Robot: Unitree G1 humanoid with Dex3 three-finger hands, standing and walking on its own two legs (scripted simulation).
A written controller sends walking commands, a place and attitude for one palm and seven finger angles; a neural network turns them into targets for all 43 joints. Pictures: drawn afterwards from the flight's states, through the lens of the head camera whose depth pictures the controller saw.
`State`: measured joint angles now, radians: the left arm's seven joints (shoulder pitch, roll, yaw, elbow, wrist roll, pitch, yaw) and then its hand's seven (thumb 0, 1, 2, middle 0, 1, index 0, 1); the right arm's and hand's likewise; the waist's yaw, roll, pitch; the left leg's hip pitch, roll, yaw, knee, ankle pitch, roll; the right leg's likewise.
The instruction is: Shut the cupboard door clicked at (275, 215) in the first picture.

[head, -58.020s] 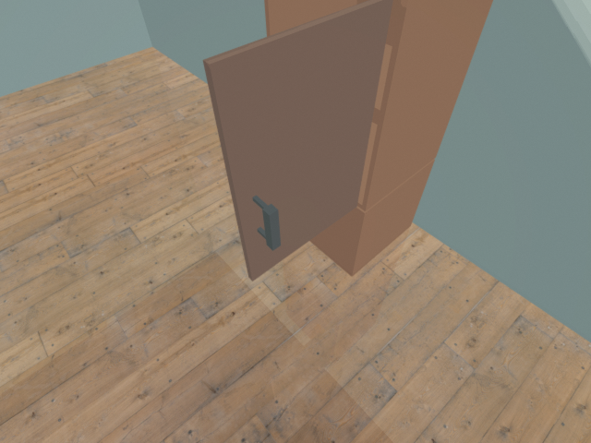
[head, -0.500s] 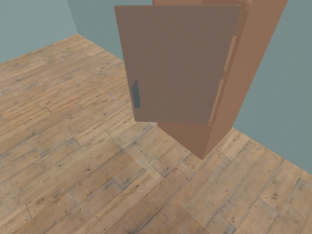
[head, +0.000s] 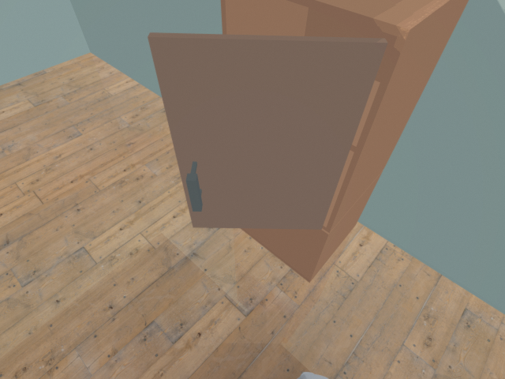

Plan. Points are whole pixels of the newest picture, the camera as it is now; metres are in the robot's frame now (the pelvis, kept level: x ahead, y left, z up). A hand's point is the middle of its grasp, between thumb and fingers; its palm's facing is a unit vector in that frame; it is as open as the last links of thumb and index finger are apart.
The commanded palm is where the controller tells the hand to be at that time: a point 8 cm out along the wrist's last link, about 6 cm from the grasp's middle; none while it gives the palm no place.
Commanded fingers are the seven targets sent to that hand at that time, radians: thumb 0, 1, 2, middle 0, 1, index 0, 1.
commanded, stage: take the last steps up to it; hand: left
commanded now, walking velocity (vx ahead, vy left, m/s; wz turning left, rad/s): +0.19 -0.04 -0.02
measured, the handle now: (195, 186) +0.56 +0.17 -0.12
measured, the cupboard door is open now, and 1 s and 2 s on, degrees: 41 41 41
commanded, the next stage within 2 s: come to a stop and stand still in 0.10 s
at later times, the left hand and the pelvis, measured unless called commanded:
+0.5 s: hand out of the picture +0.14 +0.14 -0.20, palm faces +0.10 -0.98 -0.17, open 7.4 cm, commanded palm none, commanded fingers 0.00 0.90 0.90 -0.20 -0.30 -0.20 -0.30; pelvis +0.13 -0.03 -0.01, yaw +0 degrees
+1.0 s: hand out of the picture +0.14 +0.14 -0.20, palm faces -0.04 -0.97 -0.24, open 7.4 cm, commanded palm none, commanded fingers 0.00 0.90 0.90 -0.20 -0.30 -0.20 -0.30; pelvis +0.08 -0.05 -0.03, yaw -1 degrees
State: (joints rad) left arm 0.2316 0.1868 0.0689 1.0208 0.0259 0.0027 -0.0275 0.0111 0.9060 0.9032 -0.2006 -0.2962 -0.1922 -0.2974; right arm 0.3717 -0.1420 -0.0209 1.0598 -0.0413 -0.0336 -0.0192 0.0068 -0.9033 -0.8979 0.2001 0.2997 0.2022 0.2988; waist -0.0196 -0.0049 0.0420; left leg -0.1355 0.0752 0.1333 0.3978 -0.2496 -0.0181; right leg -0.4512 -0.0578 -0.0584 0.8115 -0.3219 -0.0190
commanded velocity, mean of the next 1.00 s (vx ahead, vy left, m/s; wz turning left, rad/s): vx -0.03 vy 0.04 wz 0.00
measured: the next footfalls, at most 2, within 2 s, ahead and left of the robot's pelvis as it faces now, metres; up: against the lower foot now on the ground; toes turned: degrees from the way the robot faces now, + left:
right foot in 0.10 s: +0.15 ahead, -0.13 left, +0.00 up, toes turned -5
left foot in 0.44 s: +0.21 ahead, +0.06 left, +0.00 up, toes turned +4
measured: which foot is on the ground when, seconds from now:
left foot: down 0.00-0.10, up 0.12-0.42, down 0.44-1.00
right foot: up 0.00-0.08, down 0.10-0.50, up 0.52-0.80, down 0.82-1.00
